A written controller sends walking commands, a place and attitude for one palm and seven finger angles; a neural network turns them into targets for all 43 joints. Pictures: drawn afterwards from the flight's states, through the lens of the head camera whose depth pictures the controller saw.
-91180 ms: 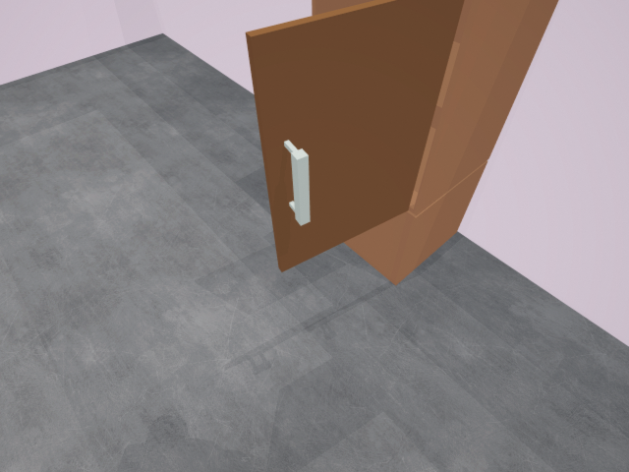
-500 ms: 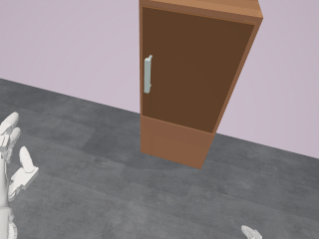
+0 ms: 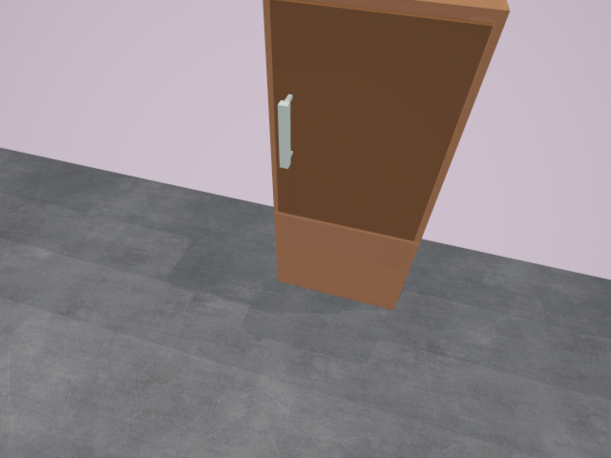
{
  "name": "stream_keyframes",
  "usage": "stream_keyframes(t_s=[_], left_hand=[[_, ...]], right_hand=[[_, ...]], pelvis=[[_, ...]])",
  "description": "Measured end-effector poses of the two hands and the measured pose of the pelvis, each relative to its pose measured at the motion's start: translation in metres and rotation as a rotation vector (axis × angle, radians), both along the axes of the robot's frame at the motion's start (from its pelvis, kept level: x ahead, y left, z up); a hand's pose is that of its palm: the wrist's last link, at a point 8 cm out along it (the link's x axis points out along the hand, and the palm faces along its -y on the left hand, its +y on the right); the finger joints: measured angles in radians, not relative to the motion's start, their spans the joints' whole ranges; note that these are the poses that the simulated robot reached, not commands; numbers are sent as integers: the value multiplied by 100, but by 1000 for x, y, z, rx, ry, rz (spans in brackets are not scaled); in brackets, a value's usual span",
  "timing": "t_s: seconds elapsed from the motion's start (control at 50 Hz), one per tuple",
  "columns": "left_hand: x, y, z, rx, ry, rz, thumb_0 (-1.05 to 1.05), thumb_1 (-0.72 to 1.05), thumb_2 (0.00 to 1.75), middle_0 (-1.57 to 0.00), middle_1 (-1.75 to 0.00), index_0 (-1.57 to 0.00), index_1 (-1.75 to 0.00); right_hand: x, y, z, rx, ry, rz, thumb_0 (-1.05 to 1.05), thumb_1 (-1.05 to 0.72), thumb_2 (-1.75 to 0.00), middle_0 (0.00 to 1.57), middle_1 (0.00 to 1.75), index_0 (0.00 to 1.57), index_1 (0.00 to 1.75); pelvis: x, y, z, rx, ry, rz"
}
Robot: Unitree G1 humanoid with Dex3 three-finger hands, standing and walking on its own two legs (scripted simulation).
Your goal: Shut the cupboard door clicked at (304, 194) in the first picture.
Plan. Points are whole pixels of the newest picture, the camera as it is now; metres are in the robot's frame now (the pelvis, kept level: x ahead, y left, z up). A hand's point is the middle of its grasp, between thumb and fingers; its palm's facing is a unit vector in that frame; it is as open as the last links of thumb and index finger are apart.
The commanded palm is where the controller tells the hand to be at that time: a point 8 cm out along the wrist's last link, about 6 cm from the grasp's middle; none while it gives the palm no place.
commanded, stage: let the arm hang, fingers relaxed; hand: left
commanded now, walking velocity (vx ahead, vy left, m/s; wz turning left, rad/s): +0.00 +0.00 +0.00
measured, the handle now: (287, 132) +0.84 +0.08 -0.03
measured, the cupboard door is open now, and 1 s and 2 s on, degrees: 0 0 0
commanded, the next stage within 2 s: look to check the result in 0.60 s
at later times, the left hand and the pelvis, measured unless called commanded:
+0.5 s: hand out of the picture -0.02 +0.16 -0.17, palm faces +0.04 -0.99 -0.14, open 7.4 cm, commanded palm none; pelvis +0.01 +0.01 +0.01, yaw -1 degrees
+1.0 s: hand out of the picture -0.01 +0.18 -0.17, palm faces +0.03 -0.98 -0.18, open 7.4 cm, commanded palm none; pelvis +0.01 +0.01 +0.01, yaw -1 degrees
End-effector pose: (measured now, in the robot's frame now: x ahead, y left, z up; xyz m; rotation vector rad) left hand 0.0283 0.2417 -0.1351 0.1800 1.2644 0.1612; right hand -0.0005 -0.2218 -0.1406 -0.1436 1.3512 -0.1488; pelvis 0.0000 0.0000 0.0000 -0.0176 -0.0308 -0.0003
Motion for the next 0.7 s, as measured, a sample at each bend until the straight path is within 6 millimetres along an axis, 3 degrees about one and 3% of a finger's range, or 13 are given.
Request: stream_keyframes(t_s=[0.14, 0.3, 0.5, 0.7], left_hand=[[-35, 10, 3, 16, 111, 33, 0, 91, 90, -20, -29, -20, -30], [-55, -5, -2, -25, 172, 52, 1, 91, 90, -20, -29, -20, -30], [-54, -28, -10, -89, 178, 48, 1, 90, 90, -20, -29, -20, -30], [-46, -25, -9, -80, 170, 44, 1, 90, 90, -20, -29, -20, -30]], right_hand=[[-7, 13, -2, 21, 26, -20, 1, -91, -90, 20, 30, 20, 30], [-3, 18, -3, 22, 27, -28, 1, -91, -90, 20, 30, 20, 30], [-4, 20, 0, 11, 30, -41, 1, -91, -90, 20, 30, 20, 30], [-14, 26, -1, 25, 63, -55, 0, -91, -90, 20, 30, 20, 30]], pelvis=[[2, 7, 5, 8, 2, -9], [5, 11, 6, 14, -2, -14], [7, 12, 6, 14, -8, -17], [8, 12, 6, 14, -1, -15]])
